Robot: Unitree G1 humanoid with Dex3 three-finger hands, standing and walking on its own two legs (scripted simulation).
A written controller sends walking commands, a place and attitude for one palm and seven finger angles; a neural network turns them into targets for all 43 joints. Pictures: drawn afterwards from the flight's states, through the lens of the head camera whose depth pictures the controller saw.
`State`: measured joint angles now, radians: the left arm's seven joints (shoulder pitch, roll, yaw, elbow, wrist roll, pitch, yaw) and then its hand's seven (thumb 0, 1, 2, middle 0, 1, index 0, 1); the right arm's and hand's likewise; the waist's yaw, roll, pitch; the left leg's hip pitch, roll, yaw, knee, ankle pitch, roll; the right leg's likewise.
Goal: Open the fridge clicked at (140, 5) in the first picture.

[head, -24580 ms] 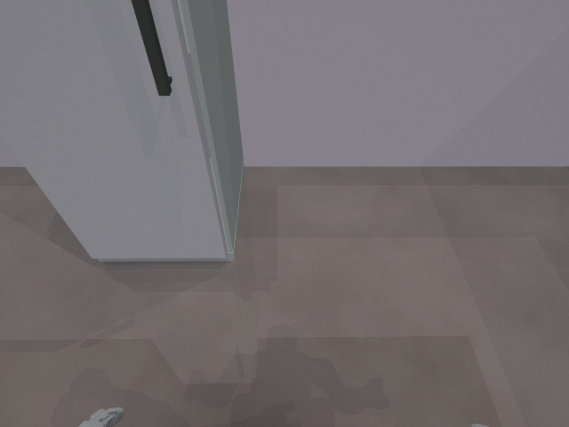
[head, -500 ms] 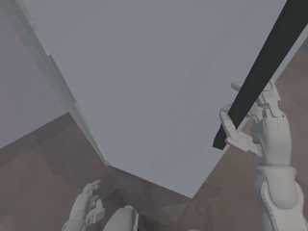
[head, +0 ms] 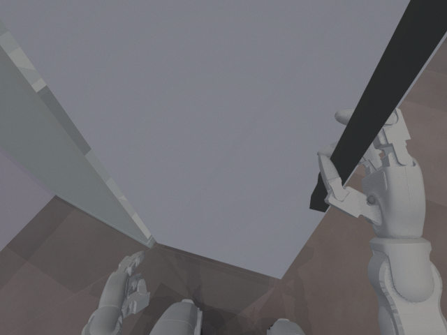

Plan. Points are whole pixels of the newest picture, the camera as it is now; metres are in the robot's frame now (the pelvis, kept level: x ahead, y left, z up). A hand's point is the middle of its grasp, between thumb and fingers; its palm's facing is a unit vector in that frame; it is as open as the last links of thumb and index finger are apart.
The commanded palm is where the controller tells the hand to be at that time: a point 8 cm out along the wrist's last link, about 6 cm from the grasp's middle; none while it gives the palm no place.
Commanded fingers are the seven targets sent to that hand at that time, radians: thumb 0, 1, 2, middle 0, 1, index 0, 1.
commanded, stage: stop walking and hold the door back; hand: right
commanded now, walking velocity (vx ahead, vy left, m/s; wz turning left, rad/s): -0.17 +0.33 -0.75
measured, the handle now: (373, 93) +0.33 -0.13 +0.28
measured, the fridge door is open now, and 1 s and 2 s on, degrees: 79 80 76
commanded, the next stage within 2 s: loosen the grip on the handle in 1.18 s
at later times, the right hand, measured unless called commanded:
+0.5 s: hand (321, 208) +0.24 -0.09 +0.19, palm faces +0.23 +0.96 -0.19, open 7.0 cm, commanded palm +0.24 -0.16 +0.17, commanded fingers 0.00 -0.90 -0.90 0.45 1.40 0.45 1.40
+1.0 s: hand (326, 186) +0.27 -0.10 +0.19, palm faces +0.15 +0.98 -0.11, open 6.2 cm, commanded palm +0.24 -0.16 +0.17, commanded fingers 0.00 -0.90 -0.90 0.45 1.40 0.45 1.40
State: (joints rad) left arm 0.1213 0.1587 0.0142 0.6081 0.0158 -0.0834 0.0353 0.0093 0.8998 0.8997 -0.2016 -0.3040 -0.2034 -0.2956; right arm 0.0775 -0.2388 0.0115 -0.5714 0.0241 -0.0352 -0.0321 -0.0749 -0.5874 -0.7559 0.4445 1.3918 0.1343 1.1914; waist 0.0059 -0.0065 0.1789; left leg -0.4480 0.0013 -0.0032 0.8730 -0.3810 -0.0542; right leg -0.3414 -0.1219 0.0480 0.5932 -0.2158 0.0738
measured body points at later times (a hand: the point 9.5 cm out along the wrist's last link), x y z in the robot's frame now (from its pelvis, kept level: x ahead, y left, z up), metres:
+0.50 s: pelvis -0.10 +0.09 +0.00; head -0.10 +0.10 +0.45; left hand +0.15 +0.30 -0.07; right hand +0.23 -0.14 +0.20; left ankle +0.01 +0.20 -0.71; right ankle -0.11 -0.01 -0.73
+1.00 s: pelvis -0.16 +0.06 +0.00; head -0.16 +0.07 +0.45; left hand -0.07 +0.33 -0.12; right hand +0.26 -0.15 +0.20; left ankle -0.07 +0.20 -0.69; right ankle -0.14 -0.05 -0.73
